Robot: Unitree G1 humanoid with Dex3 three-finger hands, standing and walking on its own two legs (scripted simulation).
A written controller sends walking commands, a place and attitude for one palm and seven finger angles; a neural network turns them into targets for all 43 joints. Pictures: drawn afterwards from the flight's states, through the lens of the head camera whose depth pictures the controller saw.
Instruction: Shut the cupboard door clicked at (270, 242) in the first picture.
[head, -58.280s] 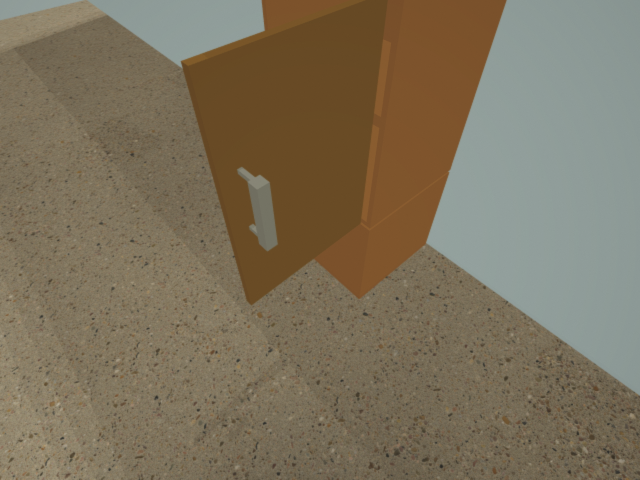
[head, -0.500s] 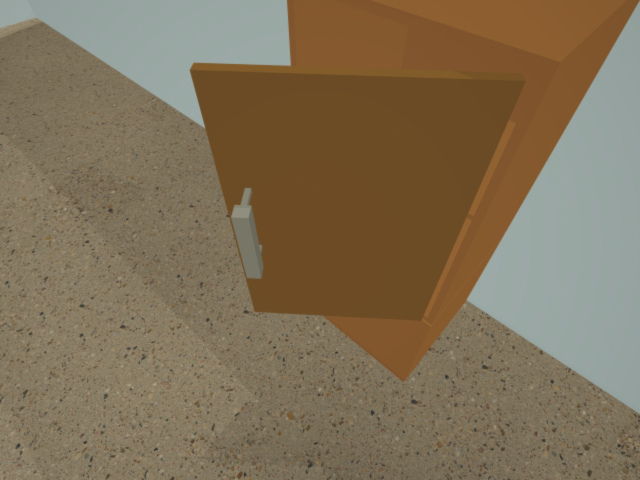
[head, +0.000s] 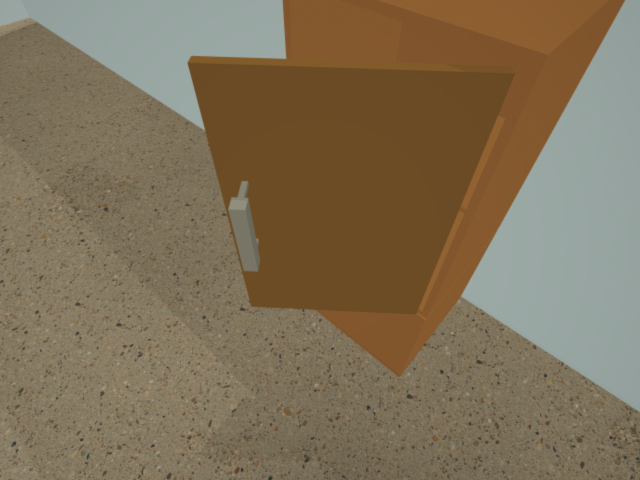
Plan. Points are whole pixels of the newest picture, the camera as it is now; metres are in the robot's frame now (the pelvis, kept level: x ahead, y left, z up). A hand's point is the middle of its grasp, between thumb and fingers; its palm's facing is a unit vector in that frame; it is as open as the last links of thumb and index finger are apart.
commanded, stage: look again from close up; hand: left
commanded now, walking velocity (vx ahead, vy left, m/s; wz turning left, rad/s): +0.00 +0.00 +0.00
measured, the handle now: (248, 227) +0.50 +0.15 -0.02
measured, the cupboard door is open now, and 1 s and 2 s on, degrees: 39 39 39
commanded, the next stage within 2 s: raise the hand and make a fist in 0.36 s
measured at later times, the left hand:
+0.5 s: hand out of the picture +0.05 +0.21 -0.17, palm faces +0.07 -0.97 -0.23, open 7.4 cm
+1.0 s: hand (164, 478) +0.14 +0.19 -0.06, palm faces +0.07 -1.00 -0.06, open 5.6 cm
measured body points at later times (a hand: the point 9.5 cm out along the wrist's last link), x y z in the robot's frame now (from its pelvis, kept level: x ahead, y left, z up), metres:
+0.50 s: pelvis +0.01 +0.02 +0.00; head +0.03 +0.02 +0.45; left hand +0.05 +0.26 -0.15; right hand +0.06 -0.23 -0.15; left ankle +0.01 +0.10 -0.74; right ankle -0.02 -0.12 -0.74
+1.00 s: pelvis -0.03 -0.02 -0.11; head +0.03 -0.01 +0.33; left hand +0.13 +0.25 -0.05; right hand +0.21 -0.23 -0.16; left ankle +0.01 +0.10 -0.74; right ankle +0.00 -0.10 -0.74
